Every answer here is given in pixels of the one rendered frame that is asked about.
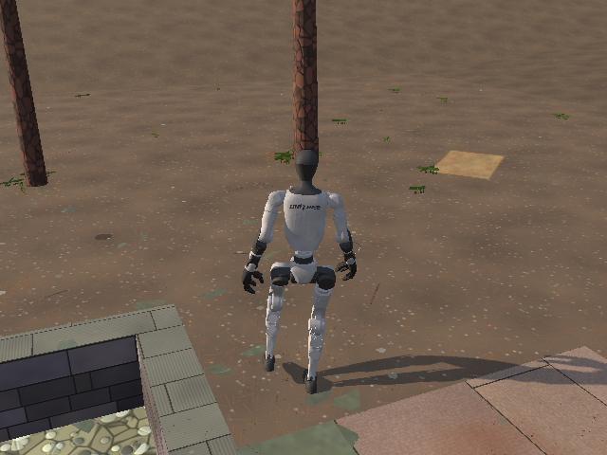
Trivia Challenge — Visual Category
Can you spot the robot left upper arm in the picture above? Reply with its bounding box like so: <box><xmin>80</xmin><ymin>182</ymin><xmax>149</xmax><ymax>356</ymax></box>
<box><xmin>258</xmin><ymin>191</ymin><xmax>286</xmax><ymax>244</ymax></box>

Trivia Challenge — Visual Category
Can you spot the robot left hand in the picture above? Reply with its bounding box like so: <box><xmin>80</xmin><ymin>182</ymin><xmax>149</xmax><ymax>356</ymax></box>
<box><xmin>242</xmin><ymin>269</ymin><xmax>264</xmax><ymax>294</ymax></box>

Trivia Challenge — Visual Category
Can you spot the right robot foot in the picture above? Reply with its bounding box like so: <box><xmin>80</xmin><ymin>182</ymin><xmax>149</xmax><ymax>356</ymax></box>
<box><xmin>303</xmin><ymin>369</ymin><xmax>317</xmax><ymax>394</ymax></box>

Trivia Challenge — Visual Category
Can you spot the robot right upper arm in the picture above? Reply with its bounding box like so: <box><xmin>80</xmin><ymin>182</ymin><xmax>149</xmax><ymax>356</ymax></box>
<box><xmin>325</xmin><ymin>191</ymin><xmax>350</xmax><ymax>244</ymax></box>

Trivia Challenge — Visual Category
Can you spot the robot left forearm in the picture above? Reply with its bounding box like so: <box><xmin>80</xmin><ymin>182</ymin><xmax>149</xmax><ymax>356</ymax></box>
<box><xmin>245</xmin><ymin>228</ymin><xmax>267</xmax><ymax>272</ymax></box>

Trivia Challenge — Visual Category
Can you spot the robot head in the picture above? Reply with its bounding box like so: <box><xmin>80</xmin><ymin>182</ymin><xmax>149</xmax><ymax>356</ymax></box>
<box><xmin>289</xmin><ymin>150</ymin><xmax>322</xmax><ymax>195</ymax></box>

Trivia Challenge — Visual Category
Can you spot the robot right hand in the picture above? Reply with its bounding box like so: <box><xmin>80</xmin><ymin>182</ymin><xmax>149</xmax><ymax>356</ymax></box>
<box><xmin>335</xmin><ymin>261</ymin><xmax>357</xmax><ymax>281</ymax></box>

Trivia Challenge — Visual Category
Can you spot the robot right forearm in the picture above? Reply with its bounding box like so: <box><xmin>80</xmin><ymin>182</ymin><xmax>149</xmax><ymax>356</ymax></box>
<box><xmin>340</xmin><ymin>229</ymin><xmax>356</xmax><ymax>264</ymax></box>

